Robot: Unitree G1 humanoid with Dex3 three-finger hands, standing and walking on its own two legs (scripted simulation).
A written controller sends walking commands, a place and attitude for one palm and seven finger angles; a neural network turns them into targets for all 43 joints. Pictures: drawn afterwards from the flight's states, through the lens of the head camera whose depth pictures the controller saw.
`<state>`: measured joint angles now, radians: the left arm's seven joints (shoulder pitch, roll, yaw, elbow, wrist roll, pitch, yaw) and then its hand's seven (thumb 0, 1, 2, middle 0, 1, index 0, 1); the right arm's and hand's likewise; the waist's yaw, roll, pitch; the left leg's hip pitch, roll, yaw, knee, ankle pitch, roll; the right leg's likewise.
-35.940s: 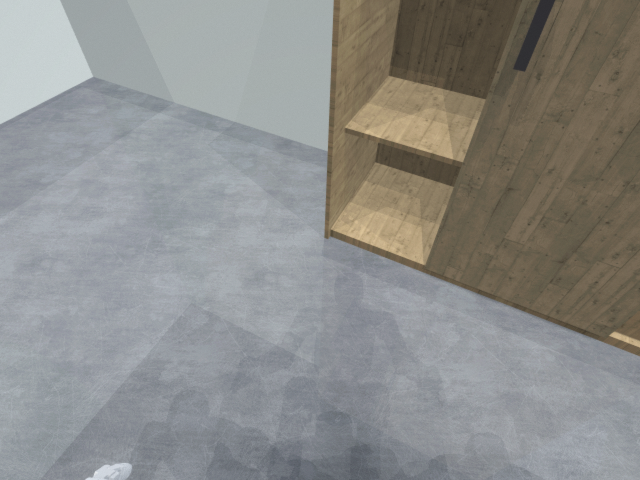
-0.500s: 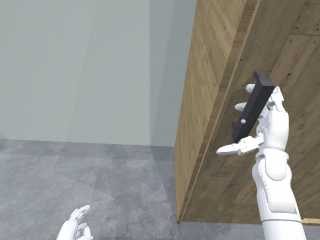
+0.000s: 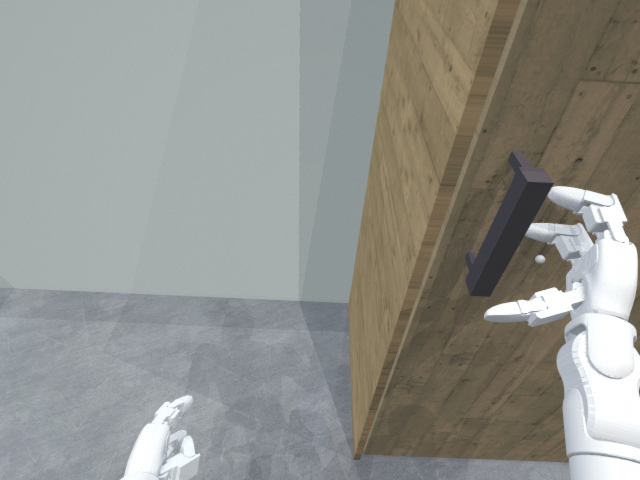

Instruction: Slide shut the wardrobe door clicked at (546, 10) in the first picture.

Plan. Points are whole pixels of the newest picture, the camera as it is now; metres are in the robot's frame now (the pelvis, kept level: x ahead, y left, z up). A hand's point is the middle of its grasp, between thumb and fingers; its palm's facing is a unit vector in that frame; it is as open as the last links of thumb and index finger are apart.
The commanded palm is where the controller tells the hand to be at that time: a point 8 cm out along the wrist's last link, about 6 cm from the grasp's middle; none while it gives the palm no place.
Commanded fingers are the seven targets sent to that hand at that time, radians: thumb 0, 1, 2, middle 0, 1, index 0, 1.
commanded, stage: slip the hand off the handle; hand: right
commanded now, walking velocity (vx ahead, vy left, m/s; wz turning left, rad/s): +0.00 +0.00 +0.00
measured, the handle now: (496, 227) +0.36 -0.18 +0.19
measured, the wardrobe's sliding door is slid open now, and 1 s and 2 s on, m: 0.00 0.00 0.00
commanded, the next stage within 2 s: draw the hand back to the body in 0.78 s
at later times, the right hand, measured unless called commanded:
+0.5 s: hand (571, 301) +0.26 -0.23 +0.18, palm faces +0.28 +0.96 -0.09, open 14.7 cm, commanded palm +0.21 -0.27 +0.18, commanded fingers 0.00 0.55 -0.20 0.25 1.15 0.25 1.15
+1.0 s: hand (587, 367) +0.19 -0.22 +0.17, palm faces +0.19 +0.97 -0.14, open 14.7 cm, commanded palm +0.16 -0.27 +0.18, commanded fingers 0.00 0.55 -0.20 0.25 1.15 0.25 1.15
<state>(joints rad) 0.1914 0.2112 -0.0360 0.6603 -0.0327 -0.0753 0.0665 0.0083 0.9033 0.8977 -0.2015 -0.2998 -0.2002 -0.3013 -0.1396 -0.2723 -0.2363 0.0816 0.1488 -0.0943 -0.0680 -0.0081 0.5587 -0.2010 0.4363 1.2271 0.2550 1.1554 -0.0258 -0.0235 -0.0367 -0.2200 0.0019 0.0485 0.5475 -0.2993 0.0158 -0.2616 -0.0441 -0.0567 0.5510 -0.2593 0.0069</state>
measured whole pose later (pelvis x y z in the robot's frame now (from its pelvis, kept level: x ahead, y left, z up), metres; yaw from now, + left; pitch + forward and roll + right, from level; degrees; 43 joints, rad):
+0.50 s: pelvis +0.00 -0.01 +0.00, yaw +0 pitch -1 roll +0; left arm 0.21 0.22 -0.03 0.66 -0.03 -0.19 0.06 0.01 0.90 0.90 -0.20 -0.30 -0.20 -0.30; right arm 0.10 -0.26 -0.25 -0.17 0.20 -0.12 0.01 -0.01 0.56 -0.20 0.26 1.15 0.25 1.16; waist -0.05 -0.04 -0.05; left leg -0.24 0.02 0.05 0.58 -0.32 0.00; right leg -0.29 -0.03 -0.06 0.59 -0.29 -0.01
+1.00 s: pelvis +0.00 -0.01 -0.01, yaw -3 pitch -3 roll +1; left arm 0.22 0.23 -0.06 0.64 -0.05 -0.23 0.08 0.01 0.90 0.90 -0.20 -0.30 -0.20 -0.30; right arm 0.32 -0.28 -0.23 -0.41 0.26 0.01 0.15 -0.01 0.56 -0.20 0.25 1.15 0.25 1.16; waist -0.09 -0.06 -0.06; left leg -0.20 0.02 0.09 0.59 -0.34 0.00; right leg -0.27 -0.02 -0.01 0.63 -0.30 0.00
